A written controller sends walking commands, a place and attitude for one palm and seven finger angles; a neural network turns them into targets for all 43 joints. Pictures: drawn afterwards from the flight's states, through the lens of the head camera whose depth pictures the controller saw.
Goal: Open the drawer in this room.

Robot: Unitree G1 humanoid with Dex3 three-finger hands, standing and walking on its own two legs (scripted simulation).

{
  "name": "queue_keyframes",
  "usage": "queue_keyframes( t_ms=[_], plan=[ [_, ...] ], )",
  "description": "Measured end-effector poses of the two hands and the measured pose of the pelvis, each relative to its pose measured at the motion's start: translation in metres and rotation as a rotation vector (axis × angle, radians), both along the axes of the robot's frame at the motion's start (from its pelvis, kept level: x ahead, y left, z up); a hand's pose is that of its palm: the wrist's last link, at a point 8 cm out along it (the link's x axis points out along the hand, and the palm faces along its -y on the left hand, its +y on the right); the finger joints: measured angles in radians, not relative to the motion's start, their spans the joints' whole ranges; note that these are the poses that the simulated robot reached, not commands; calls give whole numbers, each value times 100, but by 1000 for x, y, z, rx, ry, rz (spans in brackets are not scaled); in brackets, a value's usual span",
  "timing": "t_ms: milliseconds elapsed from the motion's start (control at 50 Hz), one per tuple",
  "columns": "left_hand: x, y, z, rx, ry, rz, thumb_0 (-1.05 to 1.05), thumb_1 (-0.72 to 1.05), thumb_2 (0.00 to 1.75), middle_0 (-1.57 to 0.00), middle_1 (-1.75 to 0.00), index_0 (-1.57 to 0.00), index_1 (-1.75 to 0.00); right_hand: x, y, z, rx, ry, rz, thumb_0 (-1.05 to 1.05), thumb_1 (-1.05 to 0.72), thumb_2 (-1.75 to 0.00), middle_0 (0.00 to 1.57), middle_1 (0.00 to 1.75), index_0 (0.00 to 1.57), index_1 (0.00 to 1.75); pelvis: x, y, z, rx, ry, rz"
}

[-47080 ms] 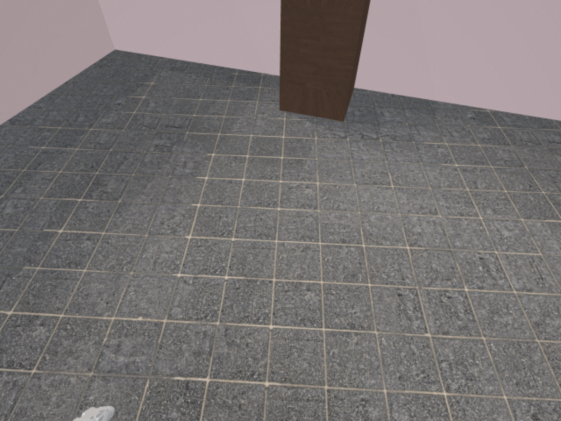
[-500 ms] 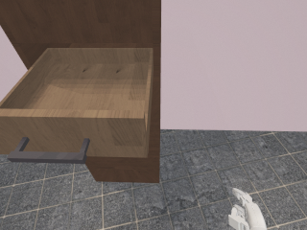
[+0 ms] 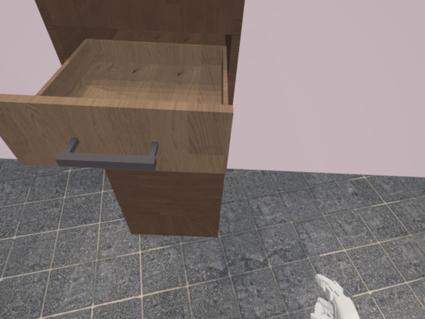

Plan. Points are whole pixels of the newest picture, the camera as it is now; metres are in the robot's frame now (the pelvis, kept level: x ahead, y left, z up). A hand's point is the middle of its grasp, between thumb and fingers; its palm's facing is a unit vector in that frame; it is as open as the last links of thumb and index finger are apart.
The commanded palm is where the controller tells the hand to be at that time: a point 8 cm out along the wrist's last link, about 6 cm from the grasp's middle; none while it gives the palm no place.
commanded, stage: step back with the hand held close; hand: left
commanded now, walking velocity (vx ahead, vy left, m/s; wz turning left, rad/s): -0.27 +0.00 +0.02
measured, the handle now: (110, 153) +0.33 +0.20 +0.17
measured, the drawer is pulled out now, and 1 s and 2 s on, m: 0.28 0.28 0.28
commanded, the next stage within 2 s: stop stepping back and stand still in 0.32 s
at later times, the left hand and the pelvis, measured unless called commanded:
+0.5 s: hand out of the picture +0.09 +0.20 +0.36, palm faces +0.52 -0.76 -0.39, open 7.4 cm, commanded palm +0.05 +0.28 +0.35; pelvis -0.10 +0.01 +0.01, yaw -5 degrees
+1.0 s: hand out of the picture +0.02 +0.26 +0.38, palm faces +0.66 -0.72 -0.22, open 7.4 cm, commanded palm -0.03 +0.30 +0.35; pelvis -0.16 +0.02 +0.01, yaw +0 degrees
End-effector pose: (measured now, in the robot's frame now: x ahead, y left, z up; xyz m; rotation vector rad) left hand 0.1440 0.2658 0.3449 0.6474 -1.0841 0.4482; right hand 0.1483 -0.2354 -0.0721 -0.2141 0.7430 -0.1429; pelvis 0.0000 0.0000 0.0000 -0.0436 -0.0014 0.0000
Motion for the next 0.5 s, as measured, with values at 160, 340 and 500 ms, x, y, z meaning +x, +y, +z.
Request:
queue_keyframes(
  t_ms=[160, 340, 500],
  plan=[
    [-24, 26, 11, -7, -39, 19, 0, 88, 90, -21, -30, -21, -30, -35, 20, 7, -8, 20, -9, 2, -90, -90, 20, 30, 20, 30, -30, 13, 9, -35, 8, 8],
    [-49, 7, 13, -18, 29, -67, 1, 89, 90, -20, -30, -20, -30, -59, 29, 18, 46, -33, 21, 2, -90, -90, 20, 30, 20, 30, -69, 8, 17, -22, 57, -38],
    [-89, -19, 17, 165, 15, -134, 0, 88, 90, -21, -30, -21, -30, -103, 7, 12, 8, -7, -70, 2, -90, -90, 20, 30, 20, 30, -100, 12, 11, 15, 33, -83]
  ],
)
